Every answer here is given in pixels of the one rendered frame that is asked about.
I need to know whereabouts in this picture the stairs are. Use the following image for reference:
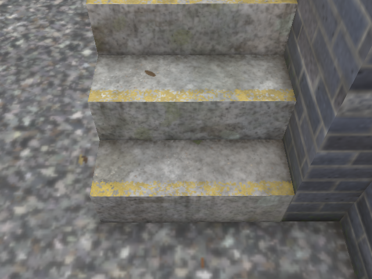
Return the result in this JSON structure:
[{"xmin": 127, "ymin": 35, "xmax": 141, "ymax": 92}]
[{"xmin": 86, "ymin": 0, "xmax": 298, "ymax": 223}]

